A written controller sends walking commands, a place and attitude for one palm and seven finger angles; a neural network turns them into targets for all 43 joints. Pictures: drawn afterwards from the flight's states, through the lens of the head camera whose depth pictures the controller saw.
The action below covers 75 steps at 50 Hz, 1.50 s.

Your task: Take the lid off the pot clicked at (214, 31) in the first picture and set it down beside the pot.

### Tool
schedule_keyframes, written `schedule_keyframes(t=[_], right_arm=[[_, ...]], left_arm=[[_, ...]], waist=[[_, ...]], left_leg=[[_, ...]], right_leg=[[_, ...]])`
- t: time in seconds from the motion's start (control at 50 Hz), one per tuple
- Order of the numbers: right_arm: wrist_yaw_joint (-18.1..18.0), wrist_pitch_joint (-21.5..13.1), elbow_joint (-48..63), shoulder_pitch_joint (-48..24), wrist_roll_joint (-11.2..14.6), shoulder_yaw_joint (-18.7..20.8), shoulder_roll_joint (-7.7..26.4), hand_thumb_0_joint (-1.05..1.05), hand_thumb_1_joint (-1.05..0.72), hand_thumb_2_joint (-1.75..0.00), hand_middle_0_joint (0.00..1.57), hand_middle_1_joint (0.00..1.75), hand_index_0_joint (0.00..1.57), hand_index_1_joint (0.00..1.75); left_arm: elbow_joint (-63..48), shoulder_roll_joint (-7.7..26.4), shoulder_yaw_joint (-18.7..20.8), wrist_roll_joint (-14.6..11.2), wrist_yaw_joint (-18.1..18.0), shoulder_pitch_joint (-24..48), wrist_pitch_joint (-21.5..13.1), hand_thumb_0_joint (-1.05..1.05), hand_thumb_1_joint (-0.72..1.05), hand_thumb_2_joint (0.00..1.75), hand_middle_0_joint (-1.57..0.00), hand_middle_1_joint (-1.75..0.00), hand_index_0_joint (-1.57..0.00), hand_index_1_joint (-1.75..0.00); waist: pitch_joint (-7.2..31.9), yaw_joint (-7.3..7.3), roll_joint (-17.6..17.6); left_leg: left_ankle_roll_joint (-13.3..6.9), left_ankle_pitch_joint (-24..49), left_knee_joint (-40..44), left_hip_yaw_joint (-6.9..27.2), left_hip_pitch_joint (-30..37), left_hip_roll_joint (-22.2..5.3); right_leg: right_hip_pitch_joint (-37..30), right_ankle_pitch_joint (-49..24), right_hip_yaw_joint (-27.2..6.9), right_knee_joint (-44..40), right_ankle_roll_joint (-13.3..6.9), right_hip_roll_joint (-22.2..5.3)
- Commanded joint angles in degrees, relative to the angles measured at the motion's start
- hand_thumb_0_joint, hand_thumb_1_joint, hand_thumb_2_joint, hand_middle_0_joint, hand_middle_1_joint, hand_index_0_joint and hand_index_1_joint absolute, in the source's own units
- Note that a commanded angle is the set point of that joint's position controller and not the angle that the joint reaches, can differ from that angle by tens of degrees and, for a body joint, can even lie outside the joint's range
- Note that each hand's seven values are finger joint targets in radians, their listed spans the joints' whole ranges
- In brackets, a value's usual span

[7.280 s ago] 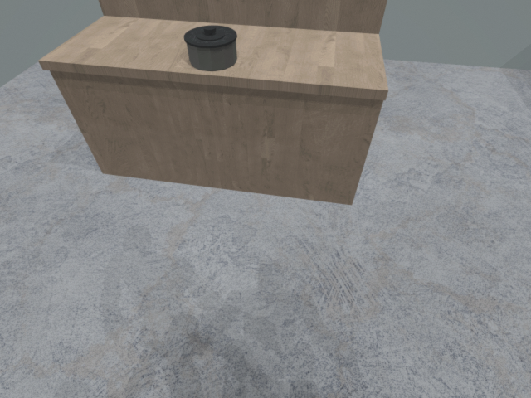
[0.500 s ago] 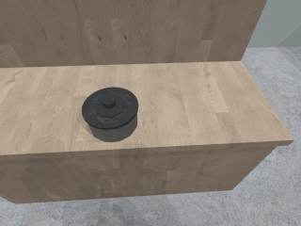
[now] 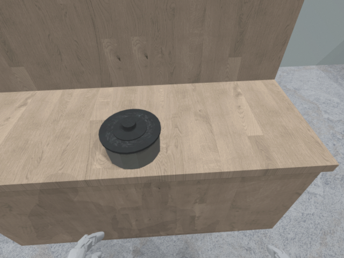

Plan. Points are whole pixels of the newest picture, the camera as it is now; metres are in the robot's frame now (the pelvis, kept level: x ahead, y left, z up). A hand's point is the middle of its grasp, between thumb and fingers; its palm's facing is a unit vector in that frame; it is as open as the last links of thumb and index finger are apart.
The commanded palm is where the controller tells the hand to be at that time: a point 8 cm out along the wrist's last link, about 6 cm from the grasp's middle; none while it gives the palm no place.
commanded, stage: lift the closed hand beside the body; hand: left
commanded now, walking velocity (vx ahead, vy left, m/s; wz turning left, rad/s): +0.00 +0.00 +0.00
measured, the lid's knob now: (129, 123) +0.51 +0.17 +0.02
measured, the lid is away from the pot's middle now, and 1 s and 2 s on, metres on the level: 0.00 0.00 0.00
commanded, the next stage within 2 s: raise the hand higher, near the body in 0.40 s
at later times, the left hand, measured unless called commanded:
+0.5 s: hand out of the picture +0.13 +0.21 -0.07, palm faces +0.26 -0.91 -0.32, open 3.0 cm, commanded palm +0.09 +0.26 -0.03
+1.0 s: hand (70, 234) +0.17 +0.22 +0.03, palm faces +0.27 -0.89 -0.36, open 3.1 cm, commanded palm +0.13 +0.26 +0.06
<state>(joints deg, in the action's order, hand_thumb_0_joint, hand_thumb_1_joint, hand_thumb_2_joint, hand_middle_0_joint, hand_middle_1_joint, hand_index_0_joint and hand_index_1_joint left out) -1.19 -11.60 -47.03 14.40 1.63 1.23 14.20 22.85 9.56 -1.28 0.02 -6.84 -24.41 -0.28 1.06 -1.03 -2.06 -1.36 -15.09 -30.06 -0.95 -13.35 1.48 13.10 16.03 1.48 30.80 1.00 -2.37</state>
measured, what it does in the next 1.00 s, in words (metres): stands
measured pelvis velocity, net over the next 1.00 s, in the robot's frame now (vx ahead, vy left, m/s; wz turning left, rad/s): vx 0.04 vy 0.00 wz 0.01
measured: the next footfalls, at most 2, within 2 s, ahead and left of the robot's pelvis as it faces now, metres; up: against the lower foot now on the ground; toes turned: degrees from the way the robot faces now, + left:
none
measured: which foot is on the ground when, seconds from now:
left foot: down 0.00-1.00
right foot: down 0.00-1.00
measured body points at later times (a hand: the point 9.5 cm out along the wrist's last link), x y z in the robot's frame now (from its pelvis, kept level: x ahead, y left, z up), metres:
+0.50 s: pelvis +0.02 -0.01 -0.01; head +0.03 -0.02 +0.44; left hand +0.12 +0.26 -0.04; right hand +0.22 -0.21 -0.09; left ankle +0.01 +0.10 -0.73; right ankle +0.01 -0.13 -0.73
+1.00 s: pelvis +0.04 +0.00 +0.00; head +0.03 -0.01 +0.45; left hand +0.15 +0.27 +0.05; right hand +0.25 -0.21 -0.07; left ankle +0.01 +0.10 -0.73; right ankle +0.01 -0.13 -0.73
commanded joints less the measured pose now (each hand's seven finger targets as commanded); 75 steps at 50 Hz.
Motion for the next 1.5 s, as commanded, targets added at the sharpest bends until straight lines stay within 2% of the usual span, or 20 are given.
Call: schedule_keyframes(t=[0.0,0.04,0.12,0.2,0.26,0.42,0.5,0.56,0.64,0.7,0.88,0.94,0.98,1.04,1.36,1.38,1.4,1.42,1.44,1.48], right_arm=[[0.1,-2.4,17.5,-10.2,0.4,2.1,5.0,0.00,-0.90,-0.90,0.20,0.30,0.20,0.30],[-0.5,-1.2,20.1,-9.8,0.7,1.8,4.6,0.00,-0.90,-0.90,0.20,0.30,0.20,0.30],[-1.7,-0.2,23.5,-8.4,0.1,1.4,4.1,0.00,-0.90,-0.90,0.20,0.30,0.20,0.30],[-2.8,0.7,23.8,-7.2,-0.3,0.9,4.1,0.00,-0.90,-0.90,0.20,0.30,0.20,0.30],[-3.4,1.0,24.1,-7.0,-0.8,0.6,4.0,0.00,-0.90,-0.90,0.20,0.30,0.20,0.30],[-3.8,1.6,22.6,-8.3,-1.1,0.2,3.8,0.00,-0.90,-0.90,0.20,0.30,0.20,0.30],[-3.8,1.6,21.5,-9.2,-1.0,0.6,3.6,0.00,-0.90,-0.90,0.20,0.30,0.20,0.30],[-3.6,-0.2,22.0,-9.2,-1.0,0.4,2.7,0.00,-0.90,-0.90,0.20,0.30,0.20,0.30],[-3.7,-0.2,21.0,-9.6,-0.8,1.0,2.9,0.00,-0.90,-0.90,0.20,0.30,0.20,0.30],[-3.8,-0.7,21.4,-9.6,-0.7,0.9,2.9,0.00,-0.90,-0.90,0.20,0.30,0.20,0.30],[-3.4,-1.2,22.1,-8.8,-0.9,0.5,2.4,0.00,-0.90,-0.90,0.20,0.30,0.20,0.30],[-3.2,-0.7,22.4,-9.2,-1.0,0.3,2.4,0.00,-0.90,-0.90,0.20,0.30,0.20,0.30],[-3.1,-0.7,22.7,-9.1,-1.1,0.1,2.3,0.00,-0.90,-0.90,0.20,0.30,0.20,0.30],[-2.9,-0.6,22.8,-9.4,-1.3,-0.3,2.1,0.00,-0.90,-0.90,0.20,0.30,0.20,0.30],[-2.8,-0.7,21.9,-10.7,-1.3,-0.7,2.3,0.00,-0.90,-0.90,0.20,0.30,0.20,0.30],[-1.8,2.5,22.1,-10.9,-2.8,-1.2,6.5,0.00,-0.90,-0.90,0.20,0.30,0.20,0.30],[-1.0,4.6,24.1,-12.8,-2.1,-0.7,4.2,0.00,-0.90,-0.90,0.20,0.30,0.20,0.30],[-0.5,6.1,23.9,-12.2,-2.2,-0.5,4.8,0.00,-0.90,-0.90,0.20,0.30,0.20,0.30],[-0.1,7.9,24.0,-12.7,-2.1,0.0,5.1,0.00,-0.90,-0.90,0.20,0.30,0.20,0.30],[0.4,10.9,25.0,-14.8,-1.8,-0.4,6.2,0.00,-0.90,-0.90,0.20,0.30,0.20,0.30]], left_arm=[[-12.9,8.3,7.8,0.0,1.7,-12.1,-3.3,0.00,0.90,0.90,-0.73,-0.88,-0.73,-0.88],[-14.3,7.1,7.6,-0.7,2.2,-10.1,-4.5,0.00,0.90,0.90,-0.82,-0.97,-0.82,-0.97],[-23.6,7.0,6.8,-1.1,2.4,-5.0,-6.0,0.00,0.90,0.90,-0.99,-1.16,-0.99,-1.16],[-23.5,7.2,6.8,-1.0,2.0,-3.1,-4.9,0.00,0.90,0.90,-1.17,-1.36,-1.17,-1.36],[-25.3,7.4,7.3,-1.1,1.8,-4.8,-4.0,0.00,0.90,0.90,-1.30,-1.50,-1.30,-1.50],[-24.8,10.1,10.6,-0.5,1.4,-7.5,-1.7,0.00,0.90,0.90,-1.30,-1.50,-1.30,-1.50],[-23.2,10.8,12.2,-0.4,1.3,-11.0,-1.1,0.00,0.90,0.90,-1.30,-1.50,-1.30,-1.50],[-33.1,10.3,11.2,-0.5,1.1,-14.3,-1.9,0.00,0.90,0.90,-1.30,-1.50,-1.30,-1.50],[-32.1,10.0,11.4,-0.3,1.1,-16.3,-1.9,0.00,0.90,0.90,-1.30,-1.50,-1.30,-1.50],[-38.4,12.3,12.7,-0.4,0.8,-14.8,-3.1,0.00,0.90,0.90,-1.30,-1.50,-1.30,-1.50],[-46.4,11.5,12.7,-0.5,0.9,-16.2,-4.2,0.00,0.90,0.90,-1.30,-1.50,-1.30,-1.50],[-47.0,11.7,13.2,-0.6,1.1,-14.6,-4.5,0.00,0.90,0.90,-1.30,-1.50,-1.30,-1.50],[-49.9,12.5,13.8,-0.7,1.1,-13.8,-4.9,0.00,0.90,0.90,-1.30,-1.50,-1.30,-1.50],[-50.5,12.5,14.1,-0.8,1.2,-12.7,-5.1,0.00,0.90,0.90,-1.30,-1.50,-1.30,-1.50],[-57.2,15.8,19.4,-2.0,0.7,-6.8,-7.5,0.00,0.90,0.90,-1.30,-1.50,-1.30,-1.50],[-59.1,27.5,15.6,23.7,-1.1,-3.9,-3.0,0.00,0.88,0.88,-1.27,-1.49,-1.27,-1.49],[-59.7,22.6,15.9,24.0,-2.4,-4.9,0.4,0.00,0.86,0.88,-1.25,-1.48,-1.25,-1.48],[-58.4,23.8,14.6,30.8,-2.8,-5.7,2.4,0.00,0.84,0.88,-1.23,-1.47,-1.23,-1.47],[-55.5,25.2,15.6,35.0,-2.8,-10.3,4.5,0.00,0.81,0.88,-1.21,-1.44,-1.21,-1.44],[-56.0,29.5,15.1,42.3,-1.8,-6.4,7.3,0.00,0.75,0.91,-1.18,-1.38,-1.18,-1.38]], waist=[[-5.5,3.99,6.0],[-6.9,3.19,4.9],[-0.7,2.06,-1.0],[1.1,0.92,0.1],[4.6,1.77,-0.2],[5.5,3.04,0.8],[4.4,3.60,4.3],[7.7,4.52,-1.6],[2.9,3.80,4.1],[3.6,4.15,1.3],[3.4,4.43,-1.2],[1.1,4.08,0.9],[2.2,4.37,-1.9],[1.4,4.27,0.7],[0.9,4.93,-0.8],[-0.5,4.67,-3.2],[-1.7,5.14,-4.4],[0.6,5.81,-4.4],[2.3,7.16,-3.7],[4.7,6.74,-2.4]], left_leg=[[1.2,-2.5,6.6,1.5,-5.7,-1.2],[0.9,-4.3,5.7,0.9,-6.0,-0.6],[0.5,-0.7,3.2,0.1,-2.9,0.0],[0.1,2.8,0.9,0.1,-1.9,0.3],[-0.2,6.3,0.2,0.4,-0.1,0.2],[-0.2,13.1,-0.6,1.1,-0.1,-0.3],[-0.4,13.2,-0.5,1.4,-1.2,-0.6],[-0.4,16.5,0.3,1.7,2.1,-1.0],[-0.5,14.2,1.0,1.7,0.4,-1.4],[-0.4,13.1,1.8,1.9,1.9,-1.5],[0.0,18.8,3.4,2.2,5.5,-2.2],[0.1,16.9,4.2,2.2,5.0,-2.2],[0.2,17.9,4.5,2.0,6.1,-2.3],[0.1,16.7,5.1,2.2,6.1,-2.2],[0.1,13.7,6.8,1.5,7.8,-2.3],[-0.6,15.7,5.2,0.8,1.0,-1.4],[-0.3,15.4,5.3,0.6,-0.5,-1.7],[0.0,14.4,5.2,0.4,-0.3,-1.8],[0.1,13.5,4.9,0.2,-0.9,-1.8],[-0.1,11.7,4.8,0.3,-1.0,-1.3]], right_leg=[[2.7,2.8,2.2,-6.1,-2.4,1.2],[4.3,4.0,1.4,-6.5,-2.4,1.4],[3.9,-0.3,0.7,-5.7,-2.3,1.4],[4.8,-5.0,0.9,-5.0,-2.0,1.7],[2.9,-8.4,1.1,-3.7,-2.1,1.6],[1.2,-14.4,2.1,-1.9,-1.9,1.2],[1.5,-13.8,2.6,-1.9,-1.6,1.2],[-0.4,-13.6,2.6,-1.8,-1.9,0.8],[1.3,-12.1,3.1,-2.9,-1.4,1.2],[0.6,-10.4,2.7,-3.8,-1.5,1.2],[-1.7,-13.1,2.9,-4.8,-1.4,1.3],[-1.5,-12.6,3.0,-5.8,-1.5,1.5],[-2.3,-12.9,2.7,-6.0,-1.5,1.4],[-2.6,-12.8,2.9,-6.7,-1.5,1.6],[-4.4,-11.3,1.9,-9.3,-1.5,1.6],[1.2,-11.9,0.7,-5.6,-1.9,2.6],[0.6,-11.1,2.1,-5.5,-2.7,2.3],[0.4,-8.9,1.1,-4.8,-3.2,2.8],[-0.5,-8.2,0.5,-4.7,-3.5,3.0],[-1.2,-7.9,-1.6,-5.0,-3.7,3.0]])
